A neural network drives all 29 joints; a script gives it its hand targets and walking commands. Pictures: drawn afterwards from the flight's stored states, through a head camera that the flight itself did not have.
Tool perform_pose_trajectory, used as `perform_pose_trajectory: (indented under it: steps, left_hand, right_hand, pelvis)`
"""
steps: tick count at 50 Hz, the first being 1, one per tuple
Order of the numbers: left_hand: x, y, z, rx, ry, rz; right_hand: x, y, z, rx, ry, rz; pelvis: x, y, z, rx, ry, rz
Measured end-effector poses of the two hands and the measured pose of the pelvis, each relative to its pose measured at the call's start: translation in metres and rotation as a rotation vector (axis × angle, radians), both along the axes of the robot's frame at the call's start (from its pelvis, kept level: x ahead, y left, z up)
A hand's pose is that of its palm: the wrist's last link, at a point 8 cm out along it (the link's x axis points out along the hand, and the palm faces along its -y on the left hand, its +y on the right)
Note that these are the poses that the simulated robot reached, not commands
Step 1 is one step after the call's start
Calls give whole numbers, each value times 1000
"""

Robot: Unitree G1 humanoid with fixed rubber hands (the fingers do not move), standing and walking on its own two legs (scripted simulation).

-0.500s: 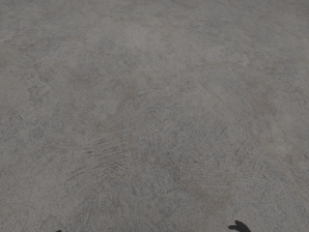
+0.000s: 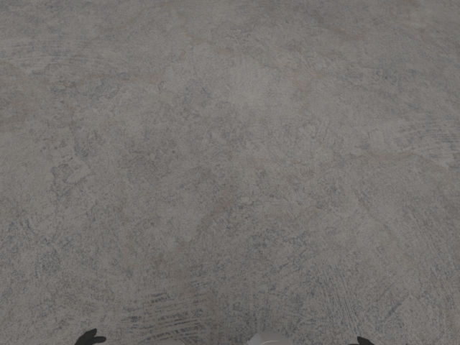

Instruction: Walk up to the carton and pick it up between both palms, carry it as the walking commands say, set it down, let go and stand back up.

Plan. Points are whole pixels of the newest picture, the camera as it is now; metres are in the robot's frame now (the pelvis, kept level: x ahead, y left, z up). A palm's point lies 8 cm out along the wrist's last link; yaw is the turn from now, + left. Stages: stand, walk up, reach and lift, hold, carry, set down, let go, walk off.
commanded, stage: walk up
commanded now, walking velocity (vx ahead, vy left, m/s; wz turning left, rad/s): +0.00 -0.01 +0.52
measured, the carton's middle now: out of the picture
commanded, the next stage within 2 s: none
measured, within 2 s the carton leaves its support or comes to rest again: neither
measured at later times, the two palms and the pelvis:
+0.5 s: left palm (131, 176) +0.49 +0.19 -0.13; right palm (277, 75) +0.89 -0.24 -0.14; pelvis +0.62 -0.04 -0.03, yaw +15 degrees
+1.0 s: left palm out of the picture +1.39 +0.21 -0.11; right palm out of the picture +1.50 -0.42 -0.16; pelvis +1.38 -0.11 -0.03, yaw +36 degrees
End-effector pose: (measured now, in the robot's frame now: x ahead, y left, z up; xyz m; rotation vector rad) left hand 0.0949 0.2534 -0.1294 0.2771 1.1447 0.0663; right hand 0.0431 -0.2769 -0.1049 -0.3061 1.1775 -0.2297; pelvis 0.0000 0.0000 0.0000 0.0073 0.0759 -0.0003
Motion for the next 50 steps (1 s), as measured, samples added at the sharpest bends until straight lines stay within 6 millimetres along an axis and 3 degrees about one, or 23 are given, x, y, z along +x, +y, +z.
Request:
perform_pose_trajectory:
  steps: [2, 6, 7, 9, 12, 15, 18, 20, 21, 22, 24, 26, 28, 30, 32, 34, 36, 39, 42, 44, 45, 47, 50]
  left_hand:
    - [74, -9, 8, 12, -53, -40]
    - [247, -34, 40, 39, -275, -112]
    - [279, -37, 49, 47, -316, -109]
    - [319, -31, 60, 71, -350, -59]
    - [325, -9, 57, 105, -287, 106]
    - [279, -7, 38, 111, -69, 299]
    - [217, -39, 21, 77, 264, 469]
    - [209, -65, 16, 42, 447, 538]
    - [222, -72, 12, 34, 498, 545]
    - [249, -76, 8, 30, 507, 542]
    - [337, -68, 2, 46, 443, 501]
    - [463, -46, 1, 95, 291, 412]
    - [615, -24, 13, 165, 79, 290]
    - [762, -18, 38, 219, -157, 192]
    - [869, -23, 66, 247, -313, 148]
    - [932, -27, 85, 258, -360, 158]
    - [961, -28, 92, 259, -323, 221]
    - [957, -42, 83, 230, -163, 398]
    - [931, -87, 59, 153, 127, 577]
    - [948, -108, 41, 117, 316, 589]
    - [977, -107, 33, 117, 354, 570]
    - [1080, -86, 19, 148, 289, 516]
    - [1299, -41, 15, 220, -29, 434]
  right_hand:
    - [20, -7, -3, -1, 41, -38]
    - [59, -14, -22, 46, 184, -60]
    - [77, -14, -27, 63, 214, -48]
    - [137, -13, -34, 89, 227, 0]
    - [275, -9, -38, 102, 164, 146]
    - [455, 7, -34, 91, 31, 332]
    - [644, 47, -20, 90, -179, 507]
    - [745, 73, -12, 104, -309, 594]
    - [780, 77, -14, 103, -340, 608]
    - [806, 74, -19, 100, -336, 604]
    - [838, 54, -30, 96, -303, 536]
    - [852, 19, -44, 81, -242, 438]
    - [855, -16, -61, 68, -135, 364]
    - [864, -44, -78, 68, 6, 329]
    - [889, -59, -85, 77, 120, 318]
    - [935, -61, -81, 91, 172, 322]
    - [999, -54, -69, 110, 192, 352]
    - [1122, -37, -48, 124, 190, 448]
    - [1266, -26, -22, 81, 117, 548]
    - [1349, -47, -13, 1, 13, 584]
    - [1379, -66, -17, -53, 3, 582]
    - [1417, -106, -29, -131, 66, 561]
    - [1452, -142, -54, -158, 299, 525]
  pelvis:
    - [42, -6, 1, 6, 10, 15]
    - [130, -19, -4, 14, 25, 75]
    - [154, -21, -4, 10, 27, 95]
    - [204, -26, -4, 16, 21, 157]
    - [278, -31, -1, 36, 22, 206]
    - [353, -33, 0, 62, 42, 222]
    - [437, -31, -11, 97, 43, 240]
    - [495, -29, -26, 105, 50, 282]
    - [521, -30, -33, 109, 61, 281]
    - [547, -33, -36, 114, 74, 276]
    - [597, -39, -35, 120, 83, 247]
    - [650, -44, -30, 129, 71, 247]
    - [704, -52, -28, 126, 45, 282]
    - [764, -62, -28, 129, 40, 313]
    - [823, -70, -26, 130, 40, 345]
    - [883, -74, -17, 131, 23, 380]
    - [943, -79, -5, 130, 15, 413]
    - [1037, -86, 11, 144, 23, 453]
    - [1138, -94, 16, 171, 56, 507]
    - [1196, -100, 4, 92, 97, 517]
    - [1223, -102, -4, 60, 115, 506]
    - [1281, -101, -18, 14, 121, 555]
    - [1382, -105, -35, 38, 52, 628]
